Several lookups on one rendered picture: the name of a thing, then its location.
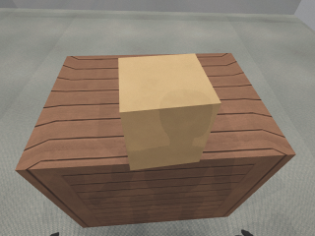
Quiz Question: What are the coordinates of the pedestal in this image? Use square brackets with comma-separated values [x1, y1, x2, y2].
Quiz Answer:
[15, 53, 296, 228]

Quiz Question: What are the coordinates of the carton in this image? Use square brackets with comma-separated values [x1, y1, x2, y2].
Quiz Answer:
[118, 53, 221, 171]

